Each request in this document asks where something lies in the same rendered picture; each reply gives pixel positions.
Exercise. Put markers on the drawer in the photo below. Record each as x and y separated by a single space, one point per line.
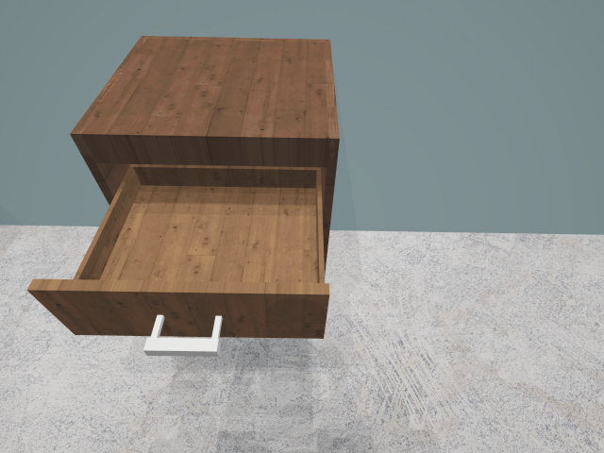
191 242

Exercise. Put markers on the cabinet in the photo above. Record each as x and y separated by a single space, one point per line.
216 101

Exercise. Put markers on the handle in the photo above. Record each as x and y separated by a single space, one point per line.
191 347

